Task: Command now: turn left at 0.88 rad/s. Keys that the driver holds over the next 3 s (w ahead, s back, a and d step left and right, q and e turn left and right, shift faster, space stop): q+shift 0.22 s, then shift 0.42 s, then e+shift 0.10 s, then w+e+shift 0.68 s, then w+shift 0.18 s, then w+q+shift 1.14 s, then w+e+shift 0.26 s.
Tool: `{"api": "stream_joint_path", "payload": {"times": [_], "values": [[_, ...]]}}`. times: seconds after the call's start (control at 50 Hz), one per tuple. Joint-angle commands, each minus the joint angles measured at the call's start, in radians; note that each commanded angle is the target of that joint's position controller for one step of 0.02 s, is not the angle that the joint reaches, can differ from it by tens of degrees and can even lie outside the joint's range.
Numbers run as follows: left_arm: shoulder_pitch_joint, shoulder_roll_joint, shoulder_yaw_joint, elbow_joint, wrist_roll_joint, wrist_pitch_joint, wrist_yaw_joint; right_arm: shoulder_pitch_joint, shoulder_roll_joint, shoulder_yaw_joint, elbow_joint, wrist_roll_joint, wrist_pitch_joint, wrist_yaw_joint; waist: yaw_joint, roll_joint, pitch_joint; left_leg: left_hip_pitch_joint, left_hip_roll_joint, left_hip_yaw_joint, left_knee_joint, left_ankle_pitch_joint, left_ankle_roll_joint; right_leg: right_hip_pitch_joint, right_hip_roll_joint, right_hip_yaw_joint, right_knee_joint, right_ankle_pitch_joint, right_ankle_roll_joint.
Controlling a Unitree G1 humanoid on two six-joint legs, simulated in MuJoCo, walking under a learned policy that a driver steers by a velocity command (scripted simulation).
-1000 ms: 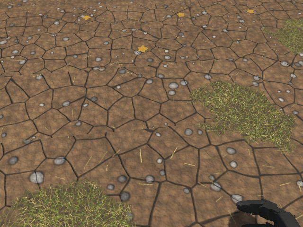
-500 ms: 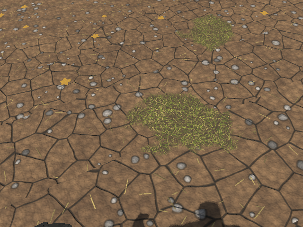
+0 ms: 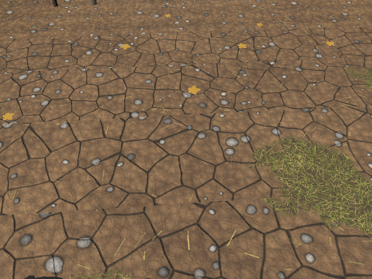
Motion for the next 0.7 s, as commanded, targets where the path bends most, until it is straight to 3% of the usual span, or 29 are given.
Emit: {"api": "stream_joint_path", "payload": {"times": [0.02, 0.1, 0.16, 0.22, 0.28, 0.3, 0.32, 0.34, 0.36, 0.38, 0.4, 0.42, 0.44, 0.46, 0.5, 0.54, 0.56, 0.58, 0.6, 0.62, 0.64, 0.66, 0.68, 0.7], "values": [[0.052, 0.068, 0.003, -0.043, -0.004, 0.009, -0.011, -0.049, -0.160, -0.040, -0.104, -0.005, -0.021, -0.008, 0.043, 0.064, -0.057, -0.018, 0.218, -0.276, -0.074, 0.388, 0.184, 0.048, 0.001, -0.019, -0.056, 0.067, 0.014], [0.002, 0.057, -0.013, -0.049, -0.010, 0.011, -0.013, -0.011, -0.156, -0.041, -0.125, 0.011, -0.016, 0.008, -0.016, 0.098, -0.052, 0.029, 0.237, -0.439, -0.017, 0.289, 0.202, 0.034, 0.014, -0.014, -0.198, 0.019, 0.001], [-0.022, 0.045, -0.019, -0.048, -0.023, -0.003, -0.011, -0.003, -0.155, -0.043, -0.133, 0.018, -0.003, 0.009, -0.044, 0.105, -0.076, 0.103, 0.242, -0.545, 0.026, 0.354, 0.217, 0.007, 0.044, 0.000, -0.285, 0.005, -0.006], [-0.017, 0.035, -0.019, -0.038, -0.029, -0.015, -0.019, -0.028, -0.158, -0.046, -0.133, 0.019, 0.016, 0.011, -0.041, 0.093, -0.087, 0.085, 0.213, -0.601, 0.042, 0.365, 0.207, 0.062, 0.070, 0.000, -0.386, 0.028, -0.022], [0.048, 0.033, -0.010, -0.005, -0.038, -0.020, -0.055, -0.124, -0.153, -0.036, -0.140, 0.033, 0.051, 0.017, 0.007, 0.054, -0.087, -0.067, 0.179, -0.576, 0.041, 0.293, 0.183, 0.271, 0.077, -0.041, -0.585, 0.213, -0.080], [0.040, 0.042, -0.003, -0.009, -0.043, -0.023, -0.069, -0.110, -0.130, -0.021, -0.122, 0.036, 0.063, 0.021, 0.015, 0.039, -0.084, -0.151, 0.159, -0.564, 0.039, 0.205, 0.152, 0.382, 0.051, -0.011, -0.660, 0.378, -0.136], [0.065, 0.084, 0.018, -0.009, -0.042, -0.032, -0.077, -0.066, -0.096, -0.005, -0.104, 0.032, 0.070, 0.018, 0.023, -0.011, -0.104, -0.262, 0.107, -0.510, 0.097, 0.023, 0.080, 0.533, -0.045, 0.073, -0.692, 0.622, -0.240], [0.101, 0.199, 0.049, -0.004, -0.032, -0.052, -0.075, 0.018, -0.036, 0.008, -0.120, 0.028, 0.075, 0.006, -0.021, -0.245, -0.190, -0.445, -0.047, -0.279, 0.349, -0.369, -0.087, 0.727, -0.338, 0.365, -0.742, 1.015, -0.533], [0.134, 0.195, 0.063, -0.017, 0.017, -0.052, -0.073, -0.034, -0.150, -0.030, -0.128, 0.006, 0.073, -0.020, 0.060, -0.101, -0.155, -0.524, -0.045, -0.152, 0.613, -0.502, -0.168, 0.665, -0.428, 0.443, -0.804, 0.906, -0.614], [0.090, 0.159, 0.055, -0.020, 0.001, -0.054, -0.074, -0.064, -0.169, -0.039, -0.111, -0.011, 0.078, -0.045, 0.039, -0.022, -0.106, -0.500, 0.013, -0.118, 0.766, -0.419, -0.200, 0.551, -0.390, 0.384, -0.836, 0.777, -0.549], [-0.014, 0.071, 0.028, -0.040, -0.023, -0.053, -0.085, -0.060, -0.167, -0.039, -0.097, -0.019, 0.084, -0.072, -0.006, -0.034, -0.070, -0.472, 0.040, -0.089, 0.886, -0.347, -0.226, 0.449, -0.314, 0.281, -0.841, 0.715, -0.473], [-0.069, 0.000, 0.002, -0.066, -0.038, -0.051, -0.087, -0.046, -0.137, -0.029, -0.078, -0.023, 0.085, -0.083, -0.014, -0.072, -0.078, -0.443, 0.038, -0.074, 0.970, -0.282, -0.250, 0.400, -0.253, 0.198, -0.832, 0.774, -0.441], [-0.086, -0.003, -0.001, -0.074, -0.040, -0.049, -0.084, -0.055, -0.103, -0.012, -0.088, -0.032, 0.080, -0.075, -0.018, -0.073, -0.070, -0.419, 0.044, -0.044, 1.032, -0.231, -0.258, 0.348, -0.219, 0.135, -0.826, 0.819, -0.431], [-0.109, 0.009, -0.002, -0.089, -0.040, -0.056, -0.083, -0.060, -0.121, -0.015, -0.087, -0.023, 0.070, -0.068, -0.024, -0.053, -0.069, -0.412, 0.053, -0.027, 1.037, -0.198, -0.261, 0.337, -0.202, 0.096, -0.838, 0.814, -0.426], [-0.057, 0.008, -0.008, -0.071, -0.036, -0.056, -0.083, -0.051, -0.101, -0.011, -0.065, -0.006, 0.065, -0.052, -0.003, -0.052, -0.068, -0.384, 0.084, -0.020, 0.991, -0.132, -0.270, 0.351, -0.163, 0.034, -0.825, 0.731, -0.404], [-0.082, -0.010, -0.026, -0.059, -0.067, -0.055, -0.106, -0.027, -0.078, -0.009, -0.038, -0.005, 0.065, -0.028, -0.036, -0.056, -0.048, -0.299, 0.155, 0.018, 0.749, -0.125, -0.294, 0.333, -0.128, -0.016, -0.798, 0.581, -0.337], [-0.093, 0.002, -0.029, -0.052, -0.081, -0.057, -0.117, -0.012, -0.039, 0.002, -0.027, -0.006, 0.071, -0.007, -0.046, -0.062, -0.037, -0.219, 0.197, 0.070, 0.561, -0.146, -0.313, 0.296, -0.098, -0.049, -0.774, 0.497, -0.290], [-0.066, 0.020, -0.026, -0.030, -0.089, -0.058, -0.131, -0.020, 0.006, 0.018, -0.022, 0.004, 0.078, 0.016, -0.020, -0.079, -0.020, -0.145, 0.208, 0.102, 0.409, -0.202, -0.332, 0.269, -0.094, -0.040, -0.743, 0.422, -0.255], [-0.045, 0.041, -0.018, -0.008, -0.097, -0.053, -0.147, -0.025, 0.022, 0.025, -0.022, 0.023, 0.081, 0.031, -0.016, -0.081, -0.006, -0.087, 0.188, 0.136, 0.280, -0.174, -0.332, 0.261, -0.105, -0.002, -0.706, 0.401, -0.237], [-0.045, 0.066, -0.010, 0.012, -0.105, -0.046, -0.167, -0.029, 0.018, 0.025, -0.020, 0.043, 0.081, 0.031, -0.041, -0.062, -0.007, -0.012, 0.177, 0.155, 0.115, -0.019, -0.304, 0.248, -0.110, 0.024, -0.661, 0.417, -0.225], [-0.038, 0.077, -0.004, 0.026, -0.091, -0.045, -0.181, -0.032, -0.008, 0.018, -0.021, 0.053, 0.078, 0.020, -0.045, -0.082, -0.033, 0.040, 0.166, 0.153, 0.055, 0.065, -0.275, 0.255, -0.123, 0.056, -0.634, 0.463, -0.223], [-0.020, 0.005, -0.025, 0.038, -0.087, -0.047, -0.197, -0.024, -0.060, 0.006, -0.041, 0.058, 0.074, 0.007, -0.058, -0.068, -0.088, 0.099, 0.197, 0.105, 0.046, 0.190, -0.225, 0.262, -0.126, 0.106, -0.633, 0.467, -0.183], [0.071, -0.004, -0.013, 0.029, -0.074, -0.053, -0.182, -0.125, -0.148, -0.002, -0.083, 0.059, 0.061, 0.000, 0.041, 0.023, -0.088, 0.064, 0.217, 0.092, 0.060, 0.262, -0.106, 0.253, -0.052, 0.009, -0.634, 0.388, -0.149], [0.032, 0.043, 0.002, 0.016, -0.062, -0.053, -0.165, -0.173, -0.153, -0.011, -0.082, 0.038, 0.069, 0.003, 0.038, 0.058, -0.064, -0.046, 0.214, 0.076, 0.022, 0.037, -0.052, 0.290, 0.018, -0.095, -0.617, 0.268, -0.125]]}}
Next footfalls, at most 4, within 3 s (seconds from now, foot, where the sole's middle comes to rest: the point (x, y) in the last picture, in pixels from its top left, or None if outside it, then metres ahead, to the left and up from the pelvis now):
0.30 right None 0.05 -0.13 -0.78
0.64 left None -0.07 0.11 -0.78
1.06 right None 0.06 -0.13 -0.78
1.60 left None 0.54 0.00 -0.96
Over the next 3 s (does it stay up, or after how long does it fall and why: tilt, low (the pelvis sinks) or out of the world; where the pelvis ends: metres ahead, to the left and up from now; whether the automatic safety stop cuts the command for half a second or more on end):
stays up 1.57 -0.07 -0.37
